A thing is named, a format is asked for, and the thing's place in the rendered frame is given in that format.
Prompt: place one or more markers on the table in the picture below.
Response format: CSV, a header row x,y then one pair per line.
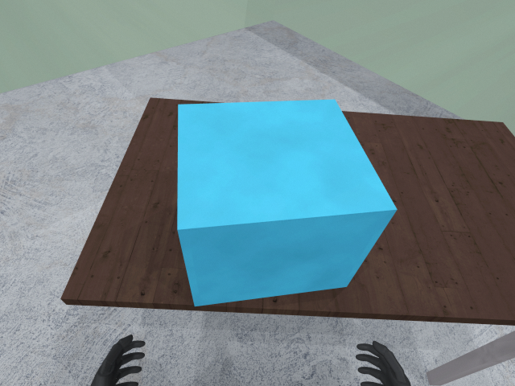
x,y
447,254

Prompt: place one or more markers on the right robot hand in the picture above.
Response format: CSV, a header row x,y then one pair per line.
x,y
390,374

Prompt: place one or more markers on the carton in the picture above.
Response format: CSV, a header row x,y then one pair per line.
x,y
274,198

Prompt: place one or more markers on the left robot hand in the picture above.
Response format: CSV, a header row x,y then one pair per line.
x,y
109,373

